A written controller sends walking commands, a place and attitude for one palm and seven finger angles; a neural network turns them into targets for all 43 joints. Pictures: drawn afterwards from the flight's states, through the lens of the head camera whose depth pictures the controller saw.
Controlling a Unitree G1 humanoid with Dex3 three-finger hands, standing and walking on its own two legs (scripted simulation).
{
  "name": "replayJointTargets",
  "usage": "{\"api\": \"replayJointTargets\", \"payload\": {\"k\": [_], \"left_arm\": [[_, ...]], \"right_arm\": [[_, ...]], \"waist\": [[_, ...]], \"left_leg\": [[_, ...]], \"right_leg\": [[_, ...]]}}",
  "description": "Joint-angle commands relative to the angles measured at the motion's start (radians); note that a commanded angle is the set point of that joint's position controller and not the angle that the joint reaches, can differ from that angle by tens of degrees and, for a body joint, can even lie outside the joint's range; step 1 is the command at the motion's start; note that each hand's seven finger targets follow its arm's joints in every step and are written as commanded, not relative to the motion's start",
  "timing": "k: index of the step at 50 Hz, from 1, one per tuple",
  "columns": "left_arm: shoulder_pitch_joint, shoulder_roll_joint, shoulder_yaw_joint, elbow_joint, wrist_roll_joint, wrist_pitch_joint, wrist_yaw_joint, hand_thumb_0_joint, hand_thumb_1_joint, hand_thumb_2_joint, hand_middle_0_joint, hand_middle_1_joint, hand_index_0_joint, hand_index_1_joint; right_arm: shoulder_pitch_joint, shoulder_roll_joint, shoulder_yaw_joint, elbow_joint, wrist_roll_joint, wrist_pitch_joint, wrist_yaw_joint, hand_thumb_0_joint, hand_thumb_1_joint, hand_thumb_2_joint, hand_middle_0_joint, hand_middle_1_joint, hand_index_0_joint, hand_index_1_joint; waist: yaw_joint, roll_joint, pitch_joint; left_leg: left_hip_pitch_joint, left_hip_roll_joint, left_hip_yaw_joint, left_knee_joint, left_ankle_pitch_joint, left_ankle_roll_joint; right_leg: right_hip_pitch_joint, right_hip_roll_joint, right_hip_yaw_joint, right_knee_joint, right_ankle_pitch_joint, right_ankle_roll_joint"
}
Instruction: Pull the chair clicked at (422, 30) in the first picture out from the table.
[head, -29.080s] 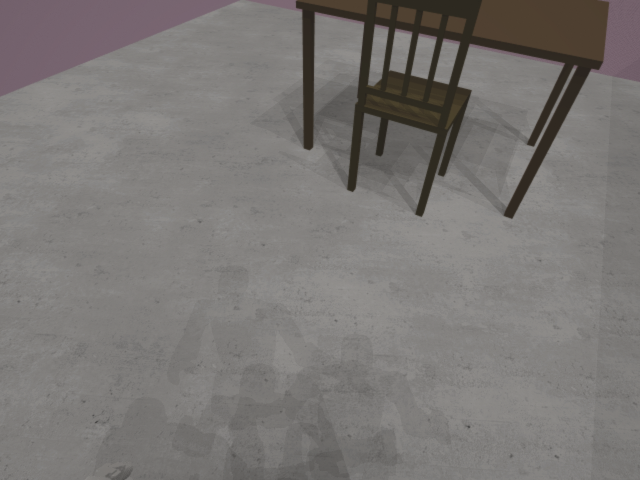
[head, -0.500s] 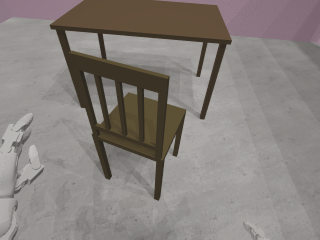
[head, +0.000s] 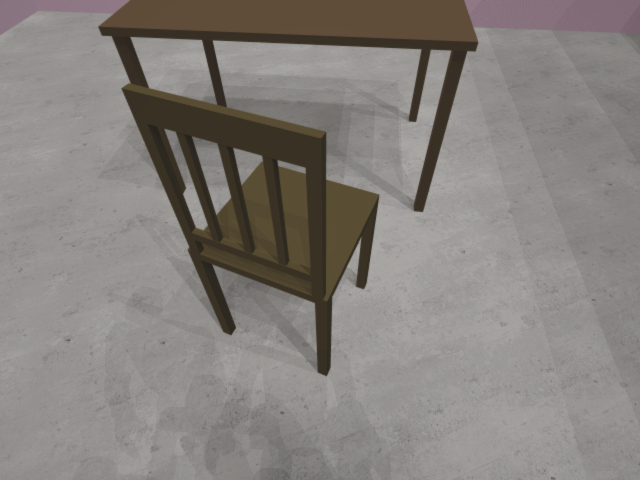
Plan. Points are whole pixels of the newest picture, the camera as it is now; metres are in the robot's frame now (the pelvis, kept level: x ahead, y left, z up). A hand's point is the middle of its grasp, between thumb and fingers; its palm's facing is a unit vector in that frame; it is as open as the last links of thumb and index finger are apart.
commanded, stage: let the arm hang, fingers relaxed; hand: left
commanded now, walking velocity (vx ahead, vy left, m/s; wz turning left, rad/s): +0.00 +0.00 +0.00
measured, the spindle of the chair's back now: (239, 203) +0.62 +0.20 -0.07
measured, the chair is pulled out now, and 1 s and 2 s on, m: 0.53 0.53 0.53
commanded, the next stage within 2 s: look to check the result in 0.54 s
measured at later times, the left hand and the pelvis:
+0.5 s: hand out of the picture +0.01 +0.16 -0.17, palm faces +0.00 -0.98 -0.20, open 7.3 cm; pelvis +0.01 -0.01 +0.00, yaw -1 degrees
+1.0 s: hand out of the picture +0.01 +0.15 -0.17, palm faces +0.00 -0.98 -0.18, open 7.3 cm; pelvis +0.02 -0.01 +0.00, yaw -1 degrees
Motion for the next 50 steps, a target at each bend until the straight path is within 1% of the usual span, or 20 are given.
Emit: {"api": "replayJointTargets", "payload": {"k": [1,3,7,10,12,14,16,17,20,21,25,27,32,35,37,40,43,44,46,50], "left_arm": [[-0.003,0.065,0.000,-0.027,-0.002,-0.032,0.009,0.000,0.900,0.900,-0.200,-0.300,-0.200,-0.300],[-0.002,0.065,-0.001,-0.014,-0.003,-0.030,0.010,0.000,0.900,0.900,-0.200,-0.300,-0.200,-0.300],[0.011,0.060,0.002,0.006,-0.002,-0.030,0.014,0.000,0.900,0.900,-0.200,-0.300,-0.200,-0.300],[0.007,0.051,0.002,0.014,-0.001,-0.031,0.015,0.000,0.900,0.900,-0.200,-0.300,-0.200,-0.300],[0.005,0.047,0.004,0.018,-0.001,-0.030,0.016,0.000,0.900,0.900,-0.200,-0.300,-0.200,-0.300],[0.007,0.039,0.005,0.023,-0.002,-0.031,0.016,0.000,0.900,0.900,-0.200,-0.300,-0.200,-0.300],[0.007,0.033,0.005,0.029,-0.001,-0.031,0.016,0.000,0.900,0.900,-0.200,-0.300,-0.200,-0.300],[0.008,0.035,0.005,0.029,-0.001,-0.032,0.015,0.000,0.900,0.900,-0.200,-0.300,-0.200,-0.300],[0.008,0.026,0.004,0.031,-0.003,-0.036,0.015,0.000,0.900,0.900,-0.200,-0.300,-0.200,-0.300],[0.005,0.019,0.003,0.031,-0.002,-0.034,0.015,0.000,0.900,0.900,-0.200,-0.300,-0.200,-0.300],[0.006,0.017,0.004,0.030,-0.003,-0.035,0.015,0.000,0.900,0.900,-0.200,-0.300,-0.200,-0.300],[0.008,0.016,0.004,0.033,-0.002,-0.035,0.015,0.000,0.900,0.900,-0.200,-0.300,-0.200,-0.300],[0.008,0.014,0.003,0.037,-0.002,-0.033,0.015,0.000,0.900,0.900,-0.200,-0.300,-0.200,-0.300],[0.010,0.011,0.003,0.039,-0.002,-0.034,0.015,0.000,0.900,0.900,-0.200,-0.300,-0.200,-0.300],[0.015,0.011,0.002,0.039,-0.001,-0.033,0.016,0.000,0.900,0.900,-0.200,-0.300,-0.200,-0.300],[0.019,0.012,0.002,0.039,-0.002,-0.035,0.015,0.000,0.900,0.900,-0.200,-0.300,-0.200,-0.300],[0.017,0.009,0.002,0.036,-0.001,-0.035,0.015,0.000,0.900,0.900,-0.200,-0.300,-0.200,-0.300],[0.023,0.007,0.002,0.038,-0.001,-0.036,0.015,0.000,0.900,0.900,-0.200,-0.300,-0.200,-0.300],[0.022,0.001,0.000,0.040,-0.001,-0.035,0.015,0.000,0.900,0.900,-0.200,-0.300,-0.200,-0.300],[0.028,0.005,0.000,0.041,-0.002,-0.036,0.015,0.000,0.900,0.900,-0.200,-0.300,-0.200,-0.300]], "right_arm": [[0.066,-0.095,-0.024,-0.016,0.001,-0.027,-0.016,0.000,-0.900,-0.900,0.200,0.300,0.200,0.300],[0.070,-0.091,-0.022,0.002,-0.002,-0.024,-0.016,0.000,-0.900,-0.900,0.200,0.300,0.200,0.300],[0.081,-0.078,-0.020,0.026,-0.003,-0.025,-0.015,0.000,-0.900,-0.900,0.200,0.300,0.200,0.300],[0.083,-0.065,-0.018,0.037,-0.004,-0.023,-0.016,0.000,-0.900,-0.900,0.200,0.300,0.200,0.300],[0.087,-0.063,-0.019,0.042,-0.005,-0.022,-0.016,0.000,-0.900,-0.900,0.200,0.300,0.200,0.300],[0.088,-0.057,-0.017,0.046,-0.006,-0.025,-0.017,0.000,-0.900,-0.900,0.200,0.300,0.200,0.300],[0.084,-0.051,-0.019,0.046,-0.006,-0.023,-0.019,0.000,-0.900,-0.900,0.200,0.300,0.200,0.300],[0.090,-0.048,-0.019,0.049,-0.006,-0.024,-0.019,0.000,-0.900,-0.900,0.200,0.300,0.200,0.300],[0.094,-0.049,-0.015,0.054,-0.005,-0.031,-0.023,0.000,-0.900,-0.900,0.200,0.300,0.200,0.300],[0.091,-0.047,-0.017,0.052,-0.004,-0.029,-0.024,0.000,-0.900,-0.900,0.200,0.300,0.200,0.300],[0.095,-0.053,-0.015,0.058,-0.004,-0.034,-0.026,0.000,-0.900,-0.900,0.200,0.300,0.200,0.300],[0.095,-0.048,-0.015,0.060,-0.003,-0.034,-0.026,0.000,-0.900,-0.900,0.200,0.300,0.200,0.300],[0.094,-0.047,-0.015,0.066,-0.003,-0.032,-0.026,0.000,-0.900,-0.900,0.200,0.300,0.200,0.300],[0.091,-0.048,-0.013,0.068,-0.003,-0.035,-0.027,0.000,-0.900,-0.900,0.200,0.300,0.200,0.300],[0.087,-0.045,-0.015,0.065,-0.002,-0.030,-0.026,0.000,-0.900,-0.900,0.200,0.300,0.200,0.300],[0.090,-0.049,-0.014,0.065,-0.002,-0.033,-0.026,0.000,-0.900,-0.900,0.200,0.300,0.200,0.300],[0.088,-0.047,-0.013,0.068,-0.001,-0.035,-0.027,0.000,-0.900,-0.900,0.200,0.300,0.200,0.300],[0.084,-0.046,-0.013,0.067,-0.001,-0.036,-0.027,0.000,-0.900,-0.900,0.200,0.300,0.200,0.300],[0.080,-0.044,-0.012,0.067,0.000,-0.034,-0.029,0.000,-0.900,-0.900,0.200,0.300,0.200,0.300],[0.077,-0.046,-0.010,0.070,0.000,-0.036,-0.029,0.000,-0.900,-0.900,0.200,0.300,0.200,0.300]], "waist": [[-0.014,-0.068,0.006],[-0.012,-0.068,0.038],[-0.009,-0.047,0.033],[-0.009,-0.053,0.059],[-0.009,-0.033,0.072],[-0.005,-0.010,0.057],[-0.005,-0.007,0.070],[-0.006,-0.012,0.064],[-0.007,-0.015,0.021],[-0.007,-0.027,0.042],[-0.006,-0.023,0.019],[-0.006,-0.013,0.022],[-0.006,-0.023,0.039],[-0.007,-0.022,0.023],[-0.007,-0.020,0.053],[-0.008,-0.035,0.020],[-0.008,-0.025,0.024],[-0.007,-0.038,0.013],[-0.009,-0.027,0.039],[-0.008,-0.022,0.018]], "left_leg": [[0.018,0.076,-0.068,-0.092,0.025,0.045],[0.003,0.076,-0.069,-0.107,-0.020,0.043],[0.001,0.073,-0.064,-0.117,-0.037,0.042],[-0.008,0.068,-0.058,-0.117,-0.047,0.039],[-0.017,0.070,-0.063,-0.125,-0.069,0.039],[-0.014,0.072,-0.065,-0.128,-0.053,0.040],[-0.020,0.069,-0.063,-0.123,-0.053,0.039],[-0.022,0.069,-0.060,-0.122,-0.052,0.039],[0.010,0.077,-0.061,-0.115,0.021,0.039],[0.003,0.079,-0.064,-0.120,0.003,0.040],[0.013,0.086,-0.065,-0.122,0.039,0.040],[0.012,0.085,-0.067,-0.124,0.042,0.042],[0.011,0.086,-0.067,-0.131,0.014,0.042],[0.024,0.086,-0.064,-0.126,0.043,0.041],[0.009,0.084,-0.064,-0.131,-0.001,0.041],[0.032,0.082,-0.060,-0.120,0.034,0.040],[0.033,0.087,-0.063,-0.124,0.047,0.042],[0.042,0.086,-0.061,-0.119,0.061,0.042],[0.036,0.084,-0.060,-0.120,0.052,0.041],[0.049,0.088,-0.056,-0.118,0.072,0.040]], "right_leg": [[-0.037,-0.091,0.114,-0.128,0.007,-0.049],[-0.052,-0.089,0.116,-0.141,-0.055,-0.048],[-0.047,-0.087,0.120,-0.145,-0.083,-0.050],[-0.060,-0.090,0.125,-0.158,-0.112,-0.052],[-0.073,-0.085,0.124,-0.158,-0.135,-0.052],[-0.057,-0.084,0.123,-0.150,-0.106,-0.054],[-0.060,-0.082,0.122,-0.154,-0.103,-0.053],[-0.054,-0.084,0.127,-0.157,-0.103,-0.053],[-0.026,-0.085,0.121,-0.137,-0.015,-0.053],[-0.040,-0.081,0.115,-0.141,-0.028,-0.052],[-0.013,-0.082,0.112,-0.128,0.020,-0.051],[-0.014,-0.081,0.112,-0.126,0.025,-0.052],[-0.028,-0.078,0.109,-0.131,0.000,-0.051],[-0.015,-0.082,0.110,-0.128,0.028,-0.050],[-0.037,-0.079,0.114,-0.139,-0.017,-0.050],[-0.022,-0.083,0.119,-0.136,0.015,-0.050],[-0.022,-0.081,0.111,-0.126,0.034,-0.049],[-0.017,-0.082,0.111,-0.126,0.048,-0.048],[-0.034,-0.082,0.111,-0.129,0.039,-0.048],[-0.017,-0.085,0.113,-0.127,0.058,-0.049]]}}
